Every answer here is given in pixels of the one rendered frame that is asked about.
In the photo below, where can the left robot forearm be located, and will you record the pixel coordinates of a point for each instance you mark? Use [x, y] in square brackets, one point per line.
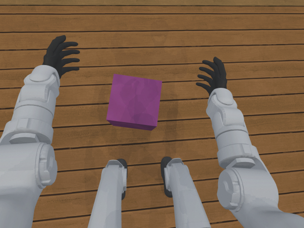
[34, 110]

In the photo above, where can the robot left thigh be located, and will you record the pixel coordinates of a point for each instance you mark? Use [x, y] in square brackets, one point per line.
[106, 212]

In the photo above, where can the left robot shin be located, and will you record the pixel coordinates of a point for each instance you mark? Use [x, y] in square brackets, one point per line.
[113, 162]

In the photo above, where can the left robot upper arm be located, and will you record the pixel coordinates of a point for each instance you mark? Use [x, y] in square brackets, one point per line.
[25, 170]

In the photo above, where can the right robot upper arm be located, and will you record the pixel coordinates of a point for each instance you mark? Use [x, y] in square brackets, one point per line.
[251, 195]

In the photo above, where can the right robot hand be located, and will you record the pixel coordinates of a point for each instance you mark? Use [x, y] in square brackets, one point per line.
[218, 79]

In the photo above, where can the right robot forearm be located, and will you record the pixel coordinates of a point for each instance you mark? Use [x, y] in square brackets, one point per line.
[234, 145]

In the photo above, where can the left robot hand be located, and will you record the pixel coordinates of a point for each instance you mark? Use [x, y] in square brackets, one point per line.
[55, 53]

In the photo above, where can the carton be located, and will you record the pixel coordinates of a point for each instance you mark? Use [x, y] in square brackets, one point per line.
[134, 102]

